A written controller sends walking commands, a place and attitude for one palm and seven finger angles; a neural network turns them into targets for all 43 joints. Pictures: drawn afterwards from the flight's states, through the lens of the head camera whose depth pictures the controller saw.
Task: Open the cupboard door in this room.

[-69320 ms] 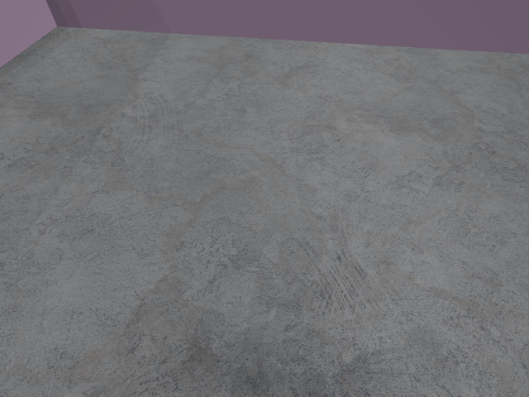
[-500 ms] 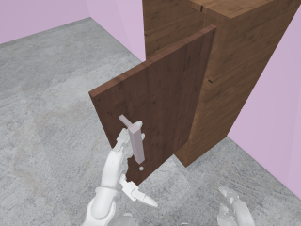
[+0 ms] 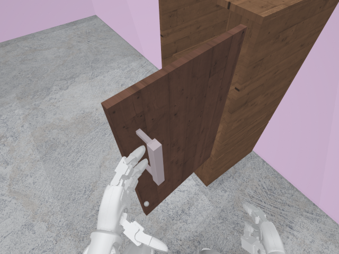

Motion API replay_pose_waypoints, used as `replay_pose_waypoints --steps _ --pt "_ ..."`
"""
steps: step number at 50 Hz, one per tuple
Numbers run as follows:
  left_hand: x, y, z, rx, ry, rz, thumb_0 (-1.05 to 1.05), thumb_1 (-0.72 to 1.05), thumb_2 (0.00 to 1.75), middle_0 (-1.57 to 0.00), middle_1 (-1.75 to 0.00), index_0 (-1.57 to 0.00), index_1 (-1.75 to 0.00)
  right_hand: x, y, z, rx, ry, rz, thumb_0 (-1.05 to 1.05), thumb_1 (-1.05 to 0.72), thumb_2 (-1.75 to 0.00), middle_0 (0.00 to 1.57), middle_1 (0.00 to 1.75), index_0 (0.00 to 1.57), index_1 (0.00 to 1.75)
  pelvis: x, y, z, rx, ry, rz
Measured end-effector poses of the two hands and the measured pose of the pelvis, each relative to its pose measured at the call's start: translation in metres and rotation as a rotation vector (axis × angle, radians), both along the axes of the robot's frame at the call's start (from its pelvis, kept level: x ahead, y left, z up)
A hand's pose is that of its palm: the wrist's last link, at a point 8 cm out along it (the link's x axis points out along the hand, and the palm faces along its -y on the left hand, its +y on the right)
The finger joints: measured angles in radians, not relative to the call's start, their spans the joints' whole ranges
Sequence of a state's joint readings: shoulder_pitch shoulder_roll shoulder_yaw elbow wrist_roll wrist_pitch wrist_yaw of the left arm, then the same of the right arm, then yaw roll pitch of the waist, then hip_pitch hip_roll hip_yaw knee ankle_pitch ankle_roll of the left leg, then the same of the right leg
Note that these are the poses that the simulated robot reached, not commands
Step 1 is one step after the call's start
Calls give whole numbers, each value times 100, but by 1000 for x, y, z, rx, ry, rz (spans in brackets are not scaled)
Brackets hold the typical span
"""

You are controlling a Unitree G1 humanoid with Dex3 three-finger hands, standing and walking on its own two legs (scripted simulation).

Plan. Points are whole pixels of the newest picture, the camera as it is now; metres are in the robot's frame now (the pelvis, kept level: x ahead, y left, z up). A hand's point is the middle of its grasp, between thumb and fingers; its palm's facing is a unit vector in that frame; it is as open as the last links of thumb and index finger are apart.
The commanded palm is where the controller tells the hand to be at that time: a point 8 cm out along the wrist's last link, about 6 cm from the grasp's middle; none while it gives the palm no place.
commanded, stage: slide the hand sideways off the handle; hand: left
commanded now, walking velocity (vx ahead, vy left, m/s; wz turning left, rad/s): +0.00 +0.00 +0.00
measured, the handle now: (150, 158) +0.31 +0.05 +0.08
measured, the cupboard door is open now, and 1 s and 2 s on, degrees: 97 97 97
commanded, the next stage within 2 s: draw the hand back to the body in 0.50 s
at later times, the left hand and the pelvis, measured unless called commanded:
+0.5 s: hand (118, 229) +0.17 +0.10 +0.07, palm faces -0.06 -1.00 -0.01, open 16.3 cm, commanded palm +0.15 +0.16 +0.07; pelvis +0.00 -0.01 -0.01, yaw +1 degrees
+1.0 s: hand (82, 221) +0.17 +0.15 +0.12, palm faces -0.06 -1.00 -0.04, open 16.3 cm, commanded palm +0.14 +0.21 +0.13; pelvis +0.00 +0.01 +0.01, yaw +0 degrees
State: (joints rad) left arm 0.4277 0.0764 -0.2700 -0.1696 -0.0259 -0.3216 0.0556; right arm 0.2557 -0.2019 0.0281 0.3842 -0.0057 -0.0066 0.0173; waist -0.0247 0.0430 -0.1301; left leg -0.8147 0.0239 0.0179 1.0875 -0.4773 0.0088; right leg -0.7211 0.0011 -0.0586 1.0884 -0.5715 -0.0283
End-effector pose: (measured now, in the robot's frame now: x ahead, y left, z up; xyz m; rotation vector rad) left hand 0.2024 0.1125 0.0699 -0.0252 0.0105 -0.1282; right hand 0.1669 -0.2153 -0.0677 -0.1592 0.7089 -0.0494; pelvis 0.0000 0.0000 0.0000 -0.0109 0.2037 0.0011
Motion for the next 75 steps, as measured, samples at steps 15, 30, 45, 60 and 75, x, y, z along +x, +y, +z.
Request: replay_pose_waypoints --steps 15,30,45,60,75 --pt "-28 23 2 19 23 50 -1 -50 30 -18 -32 -21 -33 5 -14 -1 -9 -17 -22 2 -90 -90 20 30 21 30 5 -8 -4 3 12 2" --pt "-51 48 1 25 2 51 -1 -50 30 -15 -30 -15 -31 7 -18 -7 -33 -51 -37 2 -90 -90 20 30 21 30 -6 -10 -14 -10 16 15" --pt "-48 82 42 63 -20 71 -1 -50 30 -15 -30 -15 -30 -6 -3 16 -12 -60 -78 2 -90 -90 20 30 21 30 -2 2 8 -23 -45 10" --pt "-45 123 80 226 -5 185 -1 -39 34 -16 -30 -15 -31 12 10 48 -53 -117 -70 2 -90 -90 20 30 21 30 8 15 31 -29 -103 3" --pt "-35 166 128 395 -11 420 -1 8 55 -17 -30 -17 -31 27 31 67 -53 -91 -17 2 -90 -90 20 30 21 30 25 25 63 -11 -201 -5"
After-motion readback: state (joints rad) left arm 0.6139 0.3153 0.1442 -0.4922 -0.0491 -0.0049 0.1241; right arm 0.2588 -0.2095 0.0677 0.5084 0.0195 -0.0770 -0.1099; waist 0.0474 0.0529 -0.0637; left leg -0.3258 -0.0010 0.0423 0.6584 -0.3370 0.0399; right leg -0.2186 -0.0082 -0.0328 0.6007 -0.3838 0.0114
